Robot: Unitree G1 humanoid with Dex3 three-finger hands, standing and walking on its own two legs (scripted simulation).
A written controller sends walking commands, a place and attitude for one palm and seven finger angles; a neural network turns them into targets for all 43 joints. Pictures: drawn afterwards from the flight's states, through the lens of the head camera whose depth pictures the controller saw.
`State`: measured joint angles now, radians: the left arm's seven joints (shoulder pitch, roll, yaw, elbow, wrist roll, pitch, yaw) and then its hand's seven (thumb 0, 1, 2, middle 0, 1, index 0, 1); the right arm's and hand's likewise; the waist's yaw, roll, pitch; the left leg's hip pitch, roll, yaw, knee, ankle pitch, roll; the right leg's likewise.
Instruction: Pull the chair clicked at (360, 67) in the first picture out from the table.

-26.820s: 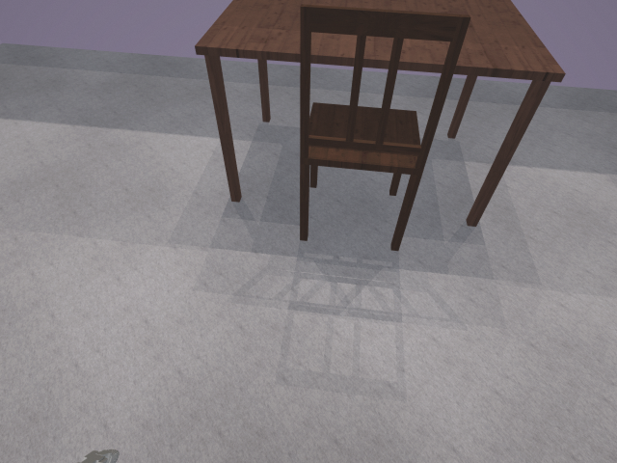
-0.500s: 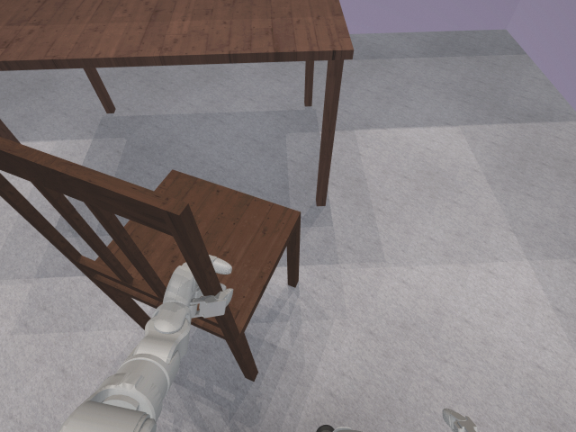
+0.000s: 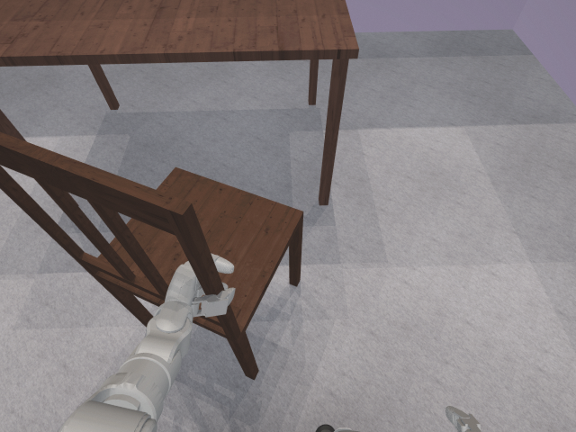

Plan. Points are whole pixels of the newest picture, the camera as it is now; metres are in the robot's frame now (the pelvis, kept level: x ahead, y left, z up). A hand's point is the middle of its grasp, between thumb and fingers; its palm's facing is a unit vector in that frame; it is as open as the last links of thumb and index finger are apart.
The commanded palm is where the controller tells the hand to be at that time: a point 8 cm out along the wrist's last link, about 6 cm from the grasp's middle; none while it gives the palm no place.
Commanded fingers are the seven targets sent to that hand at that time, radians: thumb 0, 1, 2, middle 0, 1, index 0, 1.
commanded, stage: step backward, pulling the chair out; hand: left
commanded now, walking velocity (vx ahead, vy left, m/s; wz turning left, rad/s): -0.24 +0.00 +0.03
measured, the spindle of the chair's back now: (95, 236) +0.44 +0.37 -0.07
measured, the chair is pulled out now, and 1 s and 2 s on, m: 0.44 0.44 0.44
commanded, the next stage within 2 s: stop walking, hand still on the chair in 0.10 s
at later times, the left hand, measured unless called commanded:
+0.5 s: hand (219, 300) +0.32 +0.12 -0.07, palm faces -0.06 -0.98 -0.18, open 6.3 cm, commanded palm +0.31 +0.17 -0.04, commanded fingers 0.00 0.90 0.90 -0.50 -1.45 -0.50 -1.45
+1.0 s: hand (220, 299) +0.32 +0.12 -0.07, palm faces -0.05 -0.98 -0.17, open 6.3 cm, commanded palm +0.31 +0.17 -0.04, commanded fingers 0.00 0.90 0.90 -0.50 -1.45 -0.50 -1.45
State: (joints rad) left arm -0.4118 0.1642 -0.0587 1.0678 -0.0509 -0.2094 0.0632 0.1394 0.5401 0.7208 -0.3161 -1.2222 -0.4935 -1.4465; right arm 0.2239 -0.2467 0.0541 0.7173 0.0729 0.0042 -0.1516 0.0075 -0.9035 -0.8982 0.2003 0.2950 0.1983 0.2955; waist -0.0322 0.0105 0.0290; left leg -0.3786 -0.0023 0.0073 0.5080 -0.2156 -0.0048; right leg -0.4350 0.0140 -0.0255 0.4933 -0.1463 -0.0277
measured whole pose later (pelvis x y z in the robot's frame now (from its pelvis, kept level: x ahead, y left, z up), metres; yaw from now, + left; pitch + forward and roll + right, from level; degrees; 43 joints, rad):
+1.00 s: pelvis +0.07 +0.00 +0.01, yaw +1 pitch +2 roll +0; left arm -0.03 0.14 -0.12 0.66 -0.04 -0.08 0.08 0.16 0.57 0.70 -0.26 -1.24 -0.49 -1.45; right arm 0.18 -0.20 0.06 0.61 0.01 0.05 -0.11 0.01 -0.90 -0.90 0.20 0.30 0.20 0.30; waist -0.03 0.01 0.02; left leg -0.14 0.00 -0.01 0.38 -0.27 -0.01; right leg -0.20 0.02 -0.04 0.40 -0.22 -0.03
